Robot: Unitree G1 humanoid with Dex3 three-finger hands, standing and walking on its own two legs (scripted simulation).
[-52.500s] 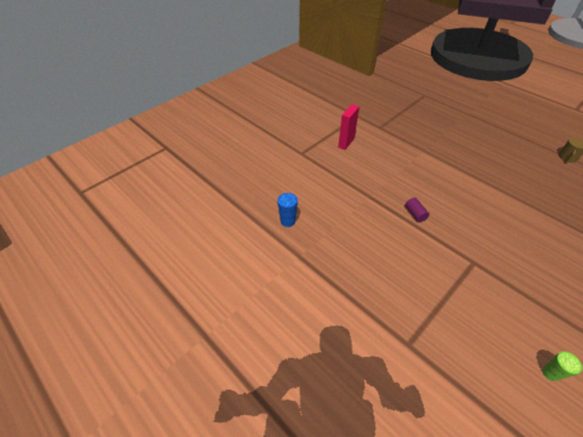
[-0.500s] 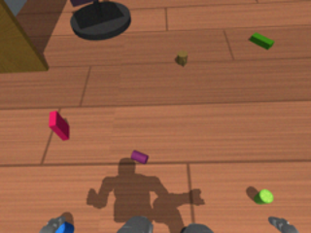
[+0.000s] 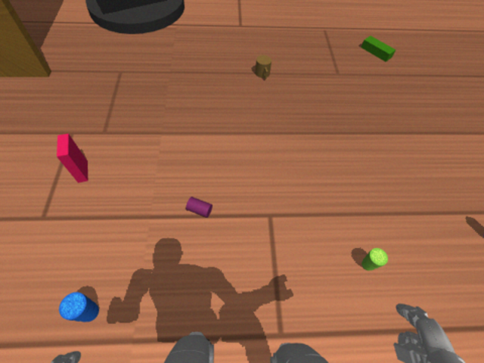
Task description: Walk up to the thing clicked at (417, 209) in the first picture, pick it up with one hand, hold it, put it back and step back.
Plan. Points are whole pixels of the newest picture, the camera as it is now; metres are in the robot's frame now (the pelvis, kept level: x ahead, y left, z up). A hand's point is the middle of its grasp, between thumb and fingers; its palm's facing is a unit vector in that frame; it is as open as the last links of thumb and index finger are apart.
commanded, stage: step back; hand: left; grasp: from above
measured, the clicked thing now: (199, 207) +0.73 +0.18 -0.73
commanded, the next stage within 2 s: stand in 1.98 s
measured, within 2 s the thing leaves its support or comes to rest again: neither
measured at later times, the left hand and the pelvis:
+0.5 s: hand out of the picture -0.04 +0.25 -0.14, palm faces +0.06 -0.93 -0.36, open 7.4 cm; pelvis -0.17 -0.02 +0.00, yaw +5 degrees
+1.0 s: hand out of the picture -0.28 +0.20 -0.13, palm faces +0.04 -0.90 -0.44, open 7.4 cm; pelvis -0.34 -0.08 +0.00, yaw +2 degrees
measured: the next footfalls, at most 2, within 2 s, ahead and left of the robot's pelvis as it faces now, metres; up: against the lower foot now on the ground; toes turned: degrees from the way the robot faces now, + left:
right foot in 0.04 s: +0.00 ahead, -0.14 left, +0.00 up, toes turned +3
left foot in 0.38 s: -0.13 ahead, +0.10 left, +0.00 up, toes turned +2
